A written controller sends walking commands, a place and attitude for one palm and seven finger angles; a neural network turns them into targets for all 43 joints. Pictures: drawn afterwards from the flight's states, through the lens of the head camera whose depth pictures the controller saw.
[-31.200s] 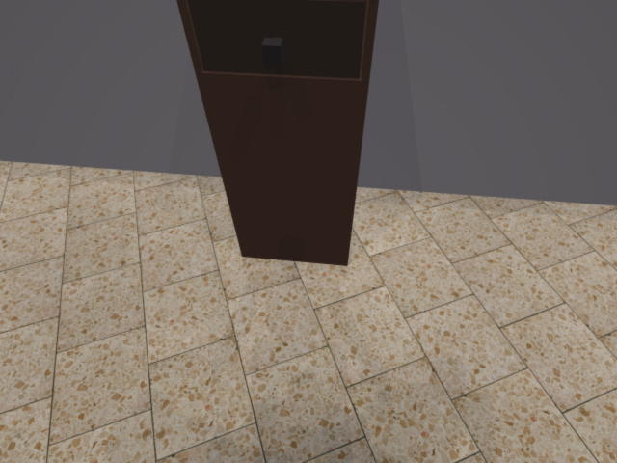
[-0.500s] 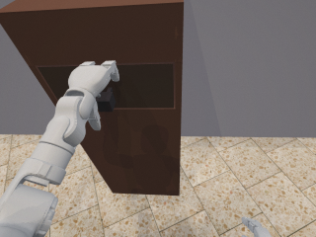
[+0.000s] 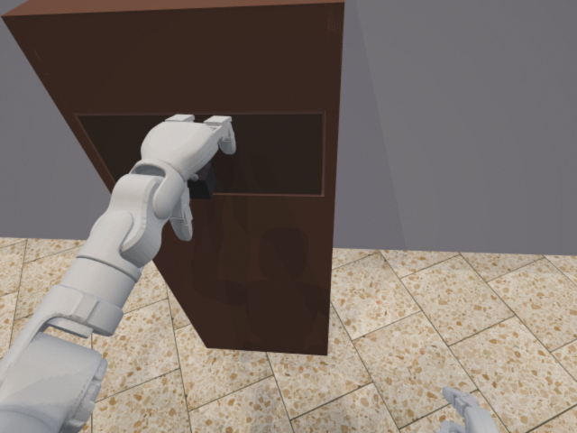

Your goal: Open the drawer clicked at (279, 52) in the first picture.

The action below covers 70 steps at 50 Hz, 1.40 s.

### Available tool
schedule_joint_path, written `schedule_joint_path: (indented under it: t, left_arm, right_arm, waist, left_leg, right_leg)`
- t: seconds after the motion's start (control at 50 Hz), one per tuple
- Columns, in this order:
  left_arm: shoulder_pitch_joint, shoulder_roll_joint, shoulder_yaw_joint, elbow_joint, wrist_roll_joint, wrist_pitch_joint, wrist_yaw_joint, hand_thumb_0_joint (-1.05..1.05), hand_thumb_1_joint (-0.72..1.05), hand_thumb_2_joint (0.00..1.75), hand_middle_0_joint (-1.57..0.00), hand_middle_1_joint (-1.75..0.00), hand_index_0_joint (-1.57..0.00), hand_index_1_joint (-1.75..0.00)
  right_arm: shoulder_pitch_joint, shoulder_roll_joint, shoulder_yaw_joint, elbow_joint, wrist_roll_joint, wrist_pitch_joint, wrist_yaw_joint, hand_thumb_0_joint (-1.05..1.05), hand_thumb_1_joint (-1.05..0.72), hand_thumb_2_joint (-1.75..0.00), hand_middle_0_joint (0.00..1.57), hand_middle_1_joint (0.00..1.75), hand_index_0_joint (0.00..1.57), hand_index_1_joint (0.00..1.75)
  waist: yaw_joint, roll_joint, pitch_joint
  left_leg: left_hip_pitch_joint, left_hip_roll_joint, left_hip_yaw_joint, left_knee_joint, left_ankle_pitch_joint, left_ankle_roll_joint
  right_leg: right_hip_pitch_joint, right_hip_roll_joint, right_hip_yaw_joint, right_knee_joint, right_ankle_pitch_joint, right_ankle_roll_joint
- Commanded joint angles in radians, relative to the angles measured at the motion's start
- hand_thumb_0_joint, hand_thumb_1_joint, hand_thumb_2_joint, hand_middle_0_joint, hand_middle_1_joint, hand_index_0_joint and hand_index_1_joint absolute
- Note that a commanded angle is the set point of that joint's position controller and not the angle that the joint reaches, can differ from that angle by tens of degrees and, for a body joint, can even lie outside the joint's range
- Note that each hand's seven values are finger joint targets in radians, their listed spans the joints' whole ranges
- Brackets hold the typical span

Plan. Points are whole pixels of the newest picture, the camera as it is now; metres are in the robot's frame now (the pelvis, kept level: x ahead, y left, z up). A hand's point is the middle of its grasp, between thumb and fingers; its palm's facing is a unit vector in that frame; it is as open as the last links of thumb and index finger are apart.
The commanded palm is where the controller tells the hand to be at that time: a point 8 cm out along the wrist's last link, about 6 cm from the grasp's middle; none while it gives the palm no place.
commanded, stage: re-aim the fingers above the handle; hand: left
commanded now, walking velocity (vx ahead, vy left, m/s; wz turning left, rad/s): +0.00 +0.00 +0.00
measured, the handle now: (202, 172) +0.48 +0.18 +0.11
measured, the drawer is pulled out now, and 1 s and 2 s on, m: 0.00 0.00 0.00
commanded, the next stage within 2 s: lower the fingers behind the handle in 1.08 s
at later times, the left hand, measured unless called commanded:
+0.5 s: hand (198, 179) +0.41 +0.16 +0.16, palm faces +0.00 -0.03 -1.00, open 13.8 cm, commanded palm +0.40 +0.19 +0.24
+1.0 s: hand (190, 182) +0.41 +0.17 +0.15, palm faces -0.05 -0.02 -1.00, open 13.8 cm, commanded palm +0.41 +0.20 +0.24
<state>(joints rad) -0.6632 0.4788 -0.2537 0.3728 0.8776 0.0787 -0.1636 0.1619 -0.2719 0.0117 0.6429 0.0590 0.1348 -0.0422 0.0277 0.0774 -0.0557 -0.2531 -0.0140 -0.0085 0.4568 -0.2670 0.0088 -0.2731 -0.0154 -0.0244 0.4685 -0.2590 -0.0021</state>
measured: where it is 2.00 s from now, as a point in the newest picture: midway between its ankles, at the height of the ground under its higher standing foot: outside the picture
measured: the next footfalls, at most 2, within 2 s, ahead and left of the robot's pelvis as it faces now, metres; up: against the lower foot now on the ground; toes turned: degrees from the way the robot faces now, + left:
none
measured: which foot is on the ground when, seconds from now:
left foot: down 0.00-1.00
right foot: down 0.00-1.00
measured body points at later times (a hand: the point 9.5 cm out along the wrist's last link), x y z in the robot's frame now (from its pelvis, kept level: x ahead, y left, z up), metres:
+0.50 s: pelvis +0.00 +0.00 +0.00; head +0.02 -0.03 +0.45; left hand +0.40 +0.16 +0.21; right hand +0.15 -0.25 -0.12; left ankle -0.02 +0.12 -0.74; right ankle -0.01 -0.12 -0.74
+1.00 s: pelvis +0.00 -0.01 +0.00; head +0.02 -0.04 +0.45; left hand +0.41 +0.17 +0.20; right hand +0.14 -0.26 -0.12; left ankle -0.02 +0.11 -0.74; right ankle -0.01 -0.12 -0.74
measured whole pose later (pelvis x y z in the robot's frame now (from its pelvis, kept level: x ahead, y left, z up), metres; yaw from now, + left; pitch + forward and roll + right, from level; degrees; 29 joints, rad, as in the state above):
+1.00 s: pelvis +0.00 -0.01 +0.00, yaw -1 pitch +4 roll +0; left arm -0.64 0.51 -0.17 0.44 0.90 0.00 -0.18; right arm 0.19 -0.28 0.00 0.63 0.06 0.15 -0.06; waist 0.01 0.07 -0.04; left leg -0.26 0.00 0.00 0.46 -0.27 0.00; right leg -0.28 0.00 -0.01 0.48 -0.26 -0.01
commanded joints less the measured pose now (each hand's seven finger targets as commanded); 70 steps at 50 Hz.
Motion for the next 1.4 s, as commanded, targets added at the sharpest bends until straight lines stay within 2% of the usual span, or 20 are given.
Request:
schedule_joint_path:
  t: [0.0, 0.08, 0.14, 0.18, 0.22, 0.32, 0.38, 0.4, 0.46, 0.48, 0.58, 0.68, 0.72, 0.82, 0.96, 1.08, 1.12, 1.2, 1.3, 1.38]
  left_arm:
    - [-0.575, 0.348, 0.309, -0.12, 0.013, -0.027, 0.127, 0.0, -0.5, 0.3, -0.3, -1.2, -0.3, -1.2]
    - [-0.52, 0.405, 0.363, 0.02, 0.045, 0.018, 0.179, 0.0, -0.5, 0.3, -0.3, -1.2, -0.3, -1.2]
    - [-0.445, 0.358, 0.304, 0.056, 0.074, 0.076, 0.143, 0.0, -0.5, 0.3, -0.3, -1.2, -0.3, -1.2]
    - [-0.386, 0.262, 0.217, 0.057, 0.069, 0.104, 0.083, 0.0, -0.5, 0.3, -0.3, -1.2, -0.3, -1.2]
    - [-0.386, 0.288, 0.22, 0.01, 0.052, 0.109, 0.046, 0.0, -0.5, 0.3, -0.3, -1.2, -0.3, -1.2]
    - [-0.495, 0.186, 0.114, -0.21, 0.018, 0.023, -0.005, 0.0, -0.5, 0.3, -0.3, -1.2, -0.3, -1.2]
    - [-0.566, 0.28, 0.193, -0.321, -0.005, -0.056, 0.031, 0.0, -0.5, 0.3, -0.3, -1.2, -0.3, -1.2]
    - [-0.587, 0.253, 0.183, -0.322, -0.001, -0.072, 0.053, 0.0, -0.5, 0.3, -0.3, -1.2, -0.3, -1.2]
    - [-0.598, 0.317, 0.28, -0.226, 0.006, -0.075, 0.134, 0.0, -0.5, 0.3, -0.3, -1.2, -0.3, -1.2]
    - [-0.595, 0.372, 0.332, -0.186, 0.009, -0.062, 0.161, 0.0, -0.5, 0.3, -0.3, -1.2, -0.3, -1.2]
    - [-0.527, 0.318, 0.29, 0.078, 0.053, 0.073, 0.204, 0.0, -0.5, 0.3, -0.3, -1.2, -0.3, -1.2]
    - [-0.444, 0.196, 0.132, 0.098, 0.082, 0.181, 0.062, 0.0, -0.5, 0.3, -0.3, -1.2, -0.3, -1.2]
    - [-0.415, 0.272, 0.185, 0.113, 0.075, 0.183, 0.028, 0.0, -0.5, 0.3, -0.3, -1.2, -0.3, -1.2]
    - [-0.458, 0.268, 0.188, -0.016, 0.045, 0.07, -0.036, 0.0, -0.5, 0.3, -0.3, -1.2, -0.3, -1.2]
    - [-0.629, 0.369, 0.315, -0.228, 0.026, -0.133, 0.109, 0.0, -0.5, 0.3, -0.3, -1.2, -0.3, -1.2]
    - [-0.556, 0.364, 0.329, 0.019, 0.029, -0.016, 0.193, 0.0, -0.5, 0.3, -0.3, -1.2, -0.3, -1.2]
    - [-0.509, 0.295, 0.247, 0.098, 0.039, 0.051, 0.161, 0.0, -0.5, 0.3, -0.3, -1.2, -0.3, -1.2]
    - [-0.404, 0.152, 0.086, 0.035, 0.053, 0.129, 0.038, 0.0, -0.5, 0.3, -0.3, -1.2, -0.3, -1.2]
    - [-0.384, 0.228, 0.146, -0.03, 0.024, 0.06, -0.052, 0.0, -0.5, 0.3, -0.3, -1.2, -0.3, -1.2]
    - [-0.515, 0.35, 0.281, -0.183, 0.012, -0.096, 0.016, 0.0, -0.5, 0.3, -0.3, -1.2, -0.3, -1.2]
  right_arm:
    - [-0.089, -0.099, -0.024, -0.099, -0.009, -0.048, -0.007, 0.0, -0.9, -0.9, 0.2, 0.3, 0.2, 0.3]
    - [-0.109, -0.097, -0.017, -0.083, -0.006, -0.03, -0.005, 0.0, -0.9, -0.9, 0.2, 0.3, 0.2, 0.3]
    - [-0.108, -0.109, -0.022, -0.098, -0.006, -0.016, 0.006, 0.0, -0.9, -0.9, 0.2, 0.3, 0.2, 0.3]
    - [-0.1, -0.121, -0.031, -0.119, 0.004, -0.002, 0.015, 0.0, -0.9, -0.9, 0.2, 0.3, 0.2, 0.3]
    - [-0.107, -0.132, -0.029, -0.129, 0.01, 0.008, 0.015, 0.0, -0.9, -0.9, 0.2, 0.3, 0.2, 0.3]
    - [-0.097, -0.117, -0.039, -0.163, 0.008, -0.017, -0.001, 0.0, -0.9, -0.9, 0.2, 0.3, 0.2, 0.3]
    - [-0.072, -0.116, -0.045, -0.149, -0.006, -0.04, -0.012, 0.0, -0.9, -0.9, 0.2, 0.3, 0.2, 0.3]
    - [-0.071, -0.1, -0.046, -0.141, -0.006, -0.046, -0.011, 0.0, -0.9, -0.9, 0.2, 0.3, 0.2, 0.3]
    - [-0.051, -0.098, -0.043, -0.1, -0.01, -0.051, -0.004, 0.0, -0.9, -0.9, 0.2, 0.3, 0.2, 0.3]
    - [-0.054, -0.105, -0.043, -0.09, -0.012, -0.05, -0.003, 0.0, -0.9, -0.9, 0.2, 0.3, 0.2, 0.3]
    - [-0.099, -0.107, -0.026, -0.062, -0.003, -0.023, 0.013, 0.0, -0.9, -0.9, 0.2, 0.3, 0.2, 0.3]
    - [-0.106, -0.128, -0.029, -0.115, 0.015, 0.021, 0.021, 0.0, -0.9, -0.9, 0.2, 0.3, 0.2, 0.3]
    - [-0.117, -0.134, -0.018, -0.123, 0.014, 0.032, 0.011, 0.0, -0.9, -0.9, 0.2, 0.3, 0.2, 0.3]
    - [-0.116, -0.124, -0.018, -0.159, 0.008, 0.016, -0.011, 0.0, -0.9, -0.9, 0.2, 0.3, 0.2, 0.3]
    - [-0.044, -0.094, -0.047, -0.128, -0.012, -0.047, -0.024, 0.0, -0.9, -0.9, 0.2, 0.3, 0.2, 0.3]
    - [-0.047, -0.111, -0.047, -0.07, -0.004, -0.043, 0.0, 0.0, -0.9, -0.9, 0.2, 0.3, 0.2, 0.3]
    - [-0.062, -0.123, -0.041, -0.07, 0.004, -0.031, 0.007, 0.0, -0.9, -0.9, 0.2, 0.3, 0.2, 0.3]
    - [-0.084, -0.134, -0.045, -0.125, 0.013, 0.001, 0.024, 0.0, -0.9, -0.9, 0.2, 0.3, 0.2, 0.3]
    - [-0.096, -0.136, -0.029, -0.156, 0.014, 0.016, 0.003, 0.0, -0.9, -0.9, 0.2, 0.3, 0.2, 0.3]
    - [-0.073, -0.124, -0.037, -0.154, -0.007, -0.013, -0.02, 0.0, -0.9, -0.9, 0.2, 0.3, 0.2, 0.3]
  waist:
    - [0.01, -0.058, -0.335]
    - [0.044, -0.084, -0.33]
    - [0.033, -0.091, -0.353]
    - [0.006, -0.123, -0.336]
    - [-0.004, -0.139, -0.296]
    - [-0.047, -0.092, -0.321]
    - [-0.035, -0.015, -0.38]
    - [-0.034, 0.015, -0.377]
    - [-0.01, 0.007, -0.371]
    - [0.007, 0.003, -0.365]
    - [0.022, -0.085, -0.306]
    - [-0.014, -0.141, -0.309]
    - [-0.011, -0.184, -0.28]
    - [-0.024, -0.197, -0.263]
    - [-0.015, 0.026, -0.396]
    - [-0.002, -0.041, -0.354]
    - [-0.01, -0.07, -0.291]
    - [-0.037, -0.112, -0.317]
    - [-0.038, -0.186, -0.226]
    - [-0.012, -0.073, -0.302]
  left_leg:
    - [0.075, -0.022, 0.018, -0.024, 0.367, 0.003]
    - [0.011, -0.016, 0.04, -0.046, 0.355, -0.006]
    - [0.017, -0.008, 0.051, -0.046, 0.387, 0.0]
    - [0.035, -0.005, 0.048, -0.044, 0.386, 0.008]
    - [0.04, -0.003, 0.048, -0.05, 0.333, 0.016]
    - [0.138, -0.014, 0.015, -0.023, 0.346, 0.036]
    - [0.182, -0.02, 0.004, -0.006, 0.397, 0.027]
    - [0.187, -0.021, 0.003, -0.002, 0.423, 0.021]
    - [0.14, -0.022, 0.004, -0.004, 0.441, -0.003]
    - [0.119, -0.021, 0.01, -0.011, 0.432, -0.007]
    - [0.027, -0.01, 0.041, -0.05, 0.362, -0.012]
    - [0.055, -0.002, 0.041, -0.056, 0.34, 0.01]
    - [0.031, -0.002, 0.049, -0.06, 0.286, 0.019]
    - [0.036, -0.013, 0.037, -0.044, 0.249, 0.037]
    - [0.12, -0.024, 0.025, 0.0, 0.385, 0.02]
    - [0.042, -0.018, 0.039, -0.02, 0.361, 0.002]
    - [0.02, -0.011, 0.043, -0.037, 0.326, 0.003]
    - [0.082, -0.007, 0.035, -0.027, 0.368, 0.021]
    - [0.047, -0.011, 0.026, -0.037, 0.278, 0.035]
    - [0.086, -0.016, 0.017, -0.019, 0.307, 0.029]
  right_leg:
    - [0.158, 0.025, 0.004, -0.027, 0.324, -0.034]
    - [0.23, 0.016, 0.01, -0.023, 0.338, -0.03]
    - [0.237, 0.014, 0.014, -0.014, 0.393, -0.024]
    - [0.213, 0.015, 0.01, -0.028, 0.39, -0.023]
    - [0.182, 0.014, 0.012, -0.041, 0.353, -0.017]
    - [0.112, 0.024, 0.011, -0.035, 0.324, -0.022]
    - [0.123, 0.027, 0.013, -0.028, 0.337, -0.032]
    - [0.103, 0.033, 0.008, -0.023, 0.338, -0.034]
    - [0.113, 0.041, -0.004, -0.016, 0.337, -0.04]
    - [0.137, 0.038, -0.004, -0.019, 0.331, -0.043]
    - [0.175, 0.026, -0.002, -0.03, 0.313, -0.034]
    - [0.163, 0.017, 0.002, -0.045, 0.326, -0.026]
    - [0.173, 0.011, 0.009, -0.046, 0.311, -0.017]
    - [0.169, 0.005, 0.021, -0.041, 0.308, -0.014]
    - [0.152, 0.029, 0.023, -0.018, 0.355, -0.033]
    - [0.178, 0.025, 0.013, -0.027, 0.346, -0.031]
    - [0.144, 0.023, 0.006, -0.035, 0.318, -0.026]
    - [0.14, 0.023, 0.004, -0.034, 0.369, -0.023]
    - [0.113, 0.018, 0.003, -0.041, 0.313, -0.019]
    - [0.115, 0.024, 0.012, -0.026, 0.284, -0.032]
